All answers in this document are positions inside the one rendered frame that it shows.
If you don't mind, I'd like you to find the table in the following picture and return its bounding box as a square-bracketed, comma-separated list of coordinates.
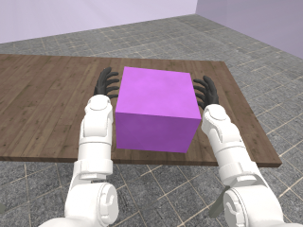
[0, 54, 283, 218]

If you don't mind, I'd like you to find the left robot upper arm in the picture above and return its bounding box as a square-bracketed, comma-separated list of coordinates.
[38, 182, 119, 227]

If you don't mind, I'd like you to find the right robot upper arm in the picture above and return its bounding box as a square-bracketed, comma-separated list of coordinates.
[223, 184, 303, 227]

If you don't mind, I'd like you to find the left robot forearm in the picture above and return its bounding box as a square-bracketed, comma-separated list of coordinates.
[64, 95, 114, 217]

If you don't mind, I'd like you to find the carton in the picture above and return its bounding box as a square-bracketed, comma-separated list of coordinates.
[115, 66, 202, 153]

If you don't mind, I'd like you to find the robot left hand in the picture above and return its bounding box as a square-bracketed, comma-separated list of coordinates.
[93, 66, 119, 99]

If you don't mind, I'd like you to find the robot right hand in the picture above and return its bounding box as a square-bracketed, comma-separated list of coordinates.
[193, 76, 220, 110]

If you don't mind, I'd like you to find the right robot forearm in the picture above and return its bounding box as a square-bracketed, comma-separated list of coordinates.
[201, 104, 284, 220]

